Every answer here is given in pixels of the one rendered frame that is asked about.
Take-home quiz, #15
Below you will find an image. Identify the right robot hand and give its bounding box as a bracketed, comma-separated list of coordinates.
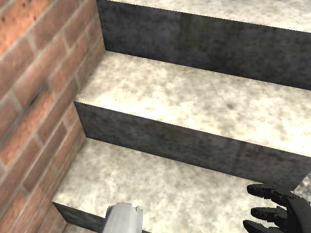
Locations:
[243, 182, 311, 233]

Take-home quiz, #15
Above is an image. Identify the left robot thigh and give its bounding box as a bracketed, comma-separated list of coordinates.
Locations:
[100, 202, 144, 233]

